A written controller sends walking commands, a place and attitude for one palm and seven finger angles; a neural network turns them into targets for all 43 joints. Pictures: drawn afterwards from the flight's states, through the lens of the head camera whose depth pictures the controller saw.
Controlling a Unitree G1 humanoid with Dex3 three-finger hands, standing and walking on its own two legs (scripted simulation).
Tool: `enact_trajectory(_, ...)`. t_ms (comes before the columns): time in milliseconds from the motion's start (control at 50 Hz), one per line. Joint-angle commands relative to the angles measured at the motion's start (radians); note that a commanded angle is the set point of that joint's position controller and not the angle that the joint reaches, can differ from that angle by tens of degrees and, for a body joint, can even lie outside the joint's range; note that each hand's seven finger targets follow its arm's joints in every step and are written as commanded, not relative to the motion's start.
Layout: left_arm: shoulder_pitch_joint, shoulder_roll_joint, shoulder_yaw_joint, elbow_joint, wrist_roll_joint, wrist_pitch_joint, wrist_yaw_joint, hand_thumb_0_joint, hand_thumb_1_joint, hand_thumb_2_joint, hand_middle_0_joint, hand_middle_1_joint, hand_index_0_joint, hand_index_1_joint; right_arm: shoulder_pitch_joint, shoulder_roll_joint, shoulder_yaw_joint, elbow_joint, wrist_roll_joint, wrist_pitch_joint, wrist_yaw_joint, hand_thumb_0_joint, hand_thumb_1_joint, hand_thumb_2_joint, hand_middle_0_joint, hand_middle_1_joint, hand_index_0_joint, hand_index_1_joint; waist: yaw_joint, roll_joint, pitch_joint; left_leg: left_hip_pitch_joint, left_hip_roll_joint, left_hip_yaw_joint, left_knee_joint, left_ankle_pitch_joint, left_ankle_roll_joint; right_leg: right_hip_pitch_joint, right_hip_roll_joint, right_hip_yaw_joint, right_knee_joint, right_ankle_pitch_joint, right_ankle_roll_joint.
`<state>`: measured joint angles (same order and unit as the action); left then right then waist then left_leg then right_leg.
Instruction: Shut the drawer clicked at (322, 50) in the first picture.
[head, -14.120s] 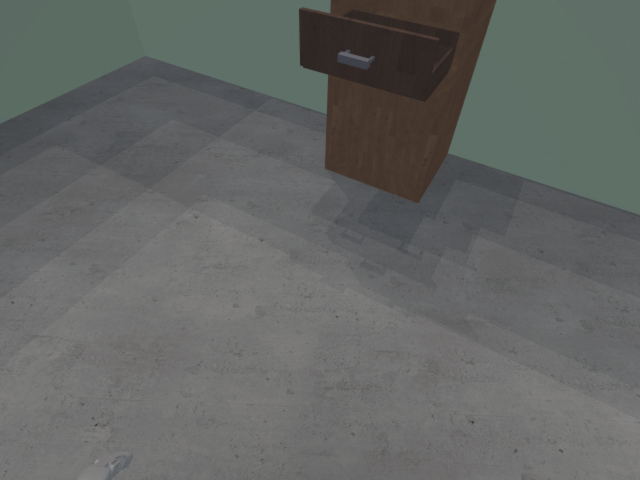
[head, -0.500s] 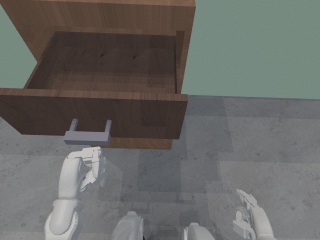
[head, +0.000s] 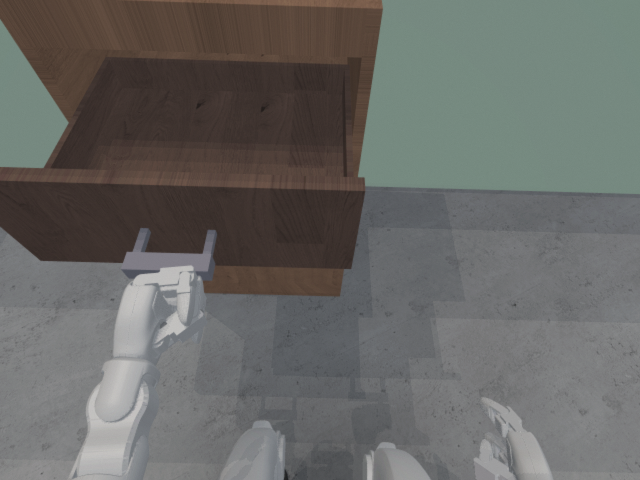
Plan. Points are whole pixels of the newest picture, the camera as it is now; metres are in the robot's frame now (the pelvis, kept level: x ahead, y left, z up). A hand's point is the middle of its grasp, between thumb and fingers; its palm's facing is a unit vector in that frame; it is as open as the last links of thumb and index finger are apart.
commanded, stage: push the drawer shut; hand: left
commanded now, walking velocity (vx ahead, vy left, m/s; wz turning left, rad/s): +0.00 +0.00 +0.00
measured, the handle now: (173, 251) +0.38 +0.20 +0.04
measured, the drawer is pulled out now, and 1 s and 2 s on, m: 0.25 0.11 0.00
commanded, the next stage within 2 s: none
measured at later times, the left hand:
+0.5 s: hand (208, 262) +0.37 +0.16 +0.04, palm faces -0.01 -1.00 -0.03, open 3.2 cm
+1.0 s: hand (216, 218) +0.44 +0.16 +0.04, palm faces +0.01 -1.00 -0.03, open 3.1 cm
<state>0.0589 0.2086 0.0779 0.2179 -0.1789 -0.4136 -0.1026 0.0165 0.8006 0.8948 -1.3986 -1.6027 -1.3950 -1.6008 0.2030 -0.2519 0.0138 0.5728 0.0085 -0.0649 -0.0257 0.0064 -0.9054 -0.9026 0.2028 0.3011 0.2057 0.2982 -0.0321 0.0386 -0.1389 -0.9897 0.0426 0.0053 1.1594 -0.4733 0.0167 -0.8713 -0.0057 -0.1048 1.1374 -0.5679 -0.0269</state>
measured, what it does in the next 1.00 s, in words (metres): stands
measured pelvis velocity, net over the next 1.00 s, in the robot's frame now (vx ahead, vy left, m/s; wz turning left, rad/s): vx -0.01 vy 0.02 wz -0.03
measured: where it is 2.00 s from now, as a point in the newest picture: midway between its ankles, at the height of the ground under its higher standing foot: outside the picture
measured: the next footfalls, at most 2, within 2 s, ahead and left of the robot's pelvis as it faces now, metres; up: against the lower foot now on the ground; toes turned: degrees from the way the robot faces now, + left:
none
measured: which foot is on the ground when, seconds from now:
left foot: down 0.00-1.00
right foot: down 0.00-1.00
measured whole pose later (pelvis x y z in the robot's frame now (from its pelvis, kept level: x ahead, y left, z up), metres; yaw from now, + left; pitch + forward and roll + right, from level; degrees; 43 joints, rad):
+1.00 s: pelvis -0.01 +0.02 +0.00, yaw -2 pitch +21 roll -3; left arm -0.58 0.27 0.24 0.87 -0.11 -0.47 -0.07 0.02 0.77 0.88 -1.40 -1.60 -1.40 -1.60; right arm 0.29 -0.25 0.02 0.65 -0.01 0.00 0.00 0.00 -0.91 -0.90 0.20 0.30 0.21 0.30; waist -0.11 0.03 -0.13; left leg -1.07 0.05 0.04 1.15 -0.45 0.04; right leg -0.96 0.00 -0.07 1.12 -0.52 0.00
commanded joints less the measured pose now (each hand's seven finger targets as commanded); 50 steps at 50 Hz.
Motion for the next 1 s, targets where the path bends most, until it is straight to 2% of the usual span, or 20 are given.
enact_trajectory(0,-0.349,0.132,0.091,-0.16,-0.028,-0.071,0.01,0.0,0.9,0.9,-1.4,-1.6,-1.4,-1.6,-0.008,-0.131,-0.049,-0.109,0.007,-0.043,-0.014,0.0,-0.9,-0.9,0.2,0.3,0.2,0.3,-0.044,-0.024,-0.298,0.249,-0.024,-0.031,-0.129,0.17,0.014,0.089,0.014,0.093,-0.198,0.236,0.013)
enact_trajectory(80,-0.438,0.139,0.091,-0.118,-0.027,-0.077,0.008,0.0,0.9,0.9,-1.4,-1.6,-1.4,-1.6,-0.007,-0.135,-0.049,-0.096,0.011,-0.048,-0.018,0.0,-0.9,-0.9,0.2,0.3,0.2,0.3,-0.046,0.01,-0.322,0.273,-0.022,-0.036,-0.139,0.15,0.013,0.069,0.016,0.093,-0.201,0.199,0.011)
enact_trajectory(160,-0.53,0.178,0.123,-0.035,-0.025,-0.072,0.015,0.0,0.9,0.9,-1.4,-1.6,-1.4,-1.6,0.003,-0.141,-0.046,-0.08,0.013,-0.047,-0.024,0.0,-0.9,-0.9,0.2,0.3,0.2,0.3,-0.05,-0.015,-0.305,0.244,-0.022,-0.035,-0.141,0.109,0.015,0.067,0.018,0.103,-0.216,0.149,0.012)
enact_trajectory(220,-0.604,0.142,0.09,-0.018,-0.021,-0.073,0.019,0.0,0.9,0.9,-1.4,-1.6,-1.4,-1.6,0.011,-0.139,-0.046,-0.076,0.013,-0.051,-0.02,0.0,-0.9,-0.9,0.2,0.3,0.2,0.3,-0.053,0.02,-0.334,0.288,-0.023,-0.043,-0.154,0.112,0.01,0.05,0.017,0.091,-0.209,0.158,0.01)
enact_trajectory(260,-0.596,0.181,0.132,0.026,-0.017,-0.07,0.026,0.0,0.9,0.9,-1.4,-1.6,-1.4,-1.6,0.026,-0.149,-0.049,-0.069,0.011,-0.047,-0.02,0.0,-0.9,-0.9,0.2,0.3,0.2,0.3,-0.048,-0.014,-0.347,0.288,-0.02,-0.049,-0.157,0.129,0.011,0.056,0.022,0.083,-0.204,0.173,0.01)
enact_trajectory(320,-0.678,0.147,0.094,0.044,-0.009,-0.074,0.031,0.0,0.9,0.9,-1.4,-1.6,-1.4,-1.6,0.032,-0.146,-0.048,-0.064,0.01,-0.043,-0.014,0.0,-0.9,-0.9,0.2,0.3,0.2,0.3,-0.059,0.017,-0.346,0.311,-0.021,-0.051,-0.164,0.132,0.007,0.036,0.02,0.078,-0.203,0.18,0.009)
enact_trajectory(340,-0.659,0.161,0.117,0.071,-0.007,-0.072,0.036,0.0,0.9,0.9,-1.4,-1.6,-1.4,-1.6,0.038,-0.147,-0.05,-0.065,0.009,-0.04,-0.012,0.0,-0.9,-0.9,0.2,0.3,0.2,0.3,-0.047,0.017,-0.348,0.311,-0.021,-0.051,-0.168,0.128,0.004,0.04,0.021,0.077,-0.205,0.173,0.008)
enact_trajectory(380,-0.698,0.161,0.111,0.102,0.004,-0.076,0.041,0.0,0.9,0.9,-1.4,-1.6,-1.4,-1.6,0.047,-0.15,-0.048,-0.059,0.008,-0.033,-0.009,0.0,-0.9,-0.9,0.2,0.3,0.2,0.3,-0.062,0.01,-0.34,0.321,-0.019,-0.055,-0.168,0.137,0.007,0.018,0.024,0.072,-0.201,0.182,0.008)
enact_trajectory(420,-0.725,0.181,0.135,0.126,0.006,-0.083,0.048,0.0,0.9,0.9,-1.4,-1.6,-1.4,-1.6,0.054,-0.151,-0.049,-0.058,0.005,-0.028,-0.006,0.0,-0.9,-0.9,0.2,0.3,0.2,0.3,-0.056,-0.001,-0.341,0.307,-0.021,-0.054,-0.171,0.128,0.005,0.03,0.024,0.075,-0.203,0.175,0.008)
enact_trajectory(540,-0.83,0.201,0.155,0.222,0.02,-0.097,0.054,0.0,0.9,0.9,-1.4,-1.6,-1.4,-1.6,0.082,-0.157,-0.05,-0.042,0.001,-0.009,-0.001,0.0,-0.9,-0.9,0.2,0.3,0.2,0.3,-0.07,-0.002,-0.351,0.314,-0.02,-0.057,-0.167,0.137,0.004,0.009,0.026,0.072,-0.198,0.183,0.007)
enact_trajectory(560,-0.832,0.229,0.174,0.23,0.027,-0.1,0.055,0.0,0.9,0.9,-1.4,-1.6,-1.4,-1.6,0.086,-0.162,-0.051,-0.043,0.0,-0.006,-0.003,0.0,-0.9,-0.9,0.2,0.3,0.2,0.3,-0.064,0.013,-0.356,0.324,-0.018,-0.063,-0.169,0.151,0.003,-0.001,0.028,0.066,-0.187,0.19,0.004)
enact_trajectory(620,-0.9,0.2,0.15,0.254,0.028,-0.104,0.051,0.0,0.9,0.9,-1.4,-1.6,-1.4,-1.6,0.097,-0.157,-0.051,-0.033,-0.001,0.002,0.001,0.0,-0.9,-0.9,0.2,0.3,0.2,0.3,-0.075,0.041,-0.373,0.351,-0.016,-0.066,-0.169,0.168,-0.002,-0.017,0.027,0.063,-0.185,0.202,0.004)
enact_trajectory(680,-0.915,0.244,0.19,0.316,0.034,-0.104,0.051,0.0,0.9,0.9,-1.4,-1.6,-1.4,-1.6,0.114,-0.165,-0.051,-0.027,-0.004,0.015,0.001,0.0,-0.9,-0.9,0.2,0.3,0.2,0.3,-0.075,0.029,-0.379,0.348,-0.014,-0.069,-0.165,0.179,0.0,-0.027,0.031,0.063,-0.181,0.207,0.003)
enact_trajectory(720,-0.969,0.222,0.174,0.34,0.034,-0.107,0.052,0.0,0.9,0.9,-1.4,-1.6,-1.4,-1.6,0.12,-0.162,-0.052,-0.021,-0.005,0.019,0.003,0.0,-0.9,-0.9,0.2,0.3,0.2,0.3,-0.087,0.03,-0.376,0.344,-0.015,-0.068,-0.163,0.17,0.0,-0.034,0.031,0.062,-0.183,0.2,0.005)
enact_trajectory(760,-0.995,0.26,0.204,0.34,0.037,-0.115,0.052,0.0,0.9,0.9,-1.4,-1.6,-1.4,-1.6,0.135,-0.167,-0.054,-0.019,-0.009,0.021,0.004,0.0,-0.9,-0.9,0.2,0.3,0.2,0.3,-0.079,0.051,-0.411,0.356,-0.015,-0.069,-0.154,0.2,0.0,-0.03,0.032,0.063,-0.17,0.22,0.003)
enact_trajectory(820,-1.014,0.233,0.187,0.357,0.039,-0.119,0.048,0.0,0.9,0.9,-1.4,-1.6,-1.4,-1.6,0.149,-0.164,-0.057,-0.015,-0.009,0.03,0.009,0.0,-0.9,-0.9,0.2,0.3,0.2,0.3,-0.087,0.05,-0.444,0.396,-0.01,-0.072,-0.152,0.247,-0.003,-0.035,0.035,0.058,-0.169,0.25,0.004)
enact_trajectory(880,-1.033,0.249,0.202,0.408,0.047,-0.12,0.05,0.0,0.9,0.9,-1.4,-1.6,-1.4,-1.6,0.164,-0.17,-0.058,-0.009,-0.011,0.04,0.013,0.0,-0.9,-0.9,0.2,0.3,0.2,0.3,-0.093,0.035,-0.423,0.391,-0.007,-0.079,-0.153,0.252,-0.004,-0.054,0.039,0.053,-0.167,0.249,0.003)
enact_trajectory(900,-1.078,0.236,0.189,0.406,0.045,-0.124,0.051,0.0,0.9,0.9,-1.4,-1.6,-1.4,-1.6,0.163,-0.166,-0.057,-0.004,-0.012,0.042,0.014,0.0,-0.9,-0.9,0.2,0.3,0.2,0.3,-0.106,0.038,-0.417,0.379,-0.009,-0.072,-0.147,0.244,0.0,-0.054,0.037,0.058,-0.171,0.251,0.006)
enact_trajectory(940,-1.08,0.267,0.222,0.46,0.05,-0.125,0.053,0.0,0.9,0.9,-1.4,-1.6,-1.4,-1.6,0.173,-0.169,-0.058,0.0,-0.014,0.047,0.015,0.0,-0.9,-0.9,0.2,0.3,0.2,0.3,-0.104,0.006,-0.401,0.34,-0.012,-0.067,-0.143,0.217,0.003,-0.04,0.038,0.061,-0.175,0.235,0.007)
enact_trajectory(980,-1.116,0.308,0.243,0.466,0.062,-0.138,0.053,0.0,0.9,0.9,-1.4,-1.6,-1.4,-1.6,0.18,-0.171,-0.054,0.0,-0.016,0.053,0.013,0.0,-0.9,-0.9,0.2,0.3,0.2,0.3,-0.101,0.03,-0.419,0.341,-0.012,-0.066,-0.139,0.229,0.005,-0.041,0.039,0.066,-0.166,0.244,0.006)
